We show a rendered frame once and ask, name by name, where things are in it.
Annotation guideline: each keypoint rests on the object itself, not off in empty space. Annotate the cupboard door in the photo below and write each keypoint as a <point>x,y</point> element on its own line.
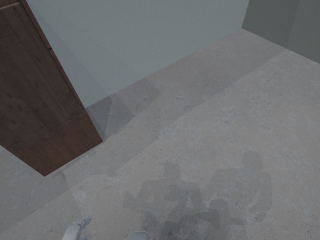
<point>34,97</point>

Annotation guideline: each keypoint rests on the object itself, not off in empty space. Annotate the left robot hand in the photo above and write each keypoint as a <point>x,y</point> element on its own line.
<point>73,232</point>

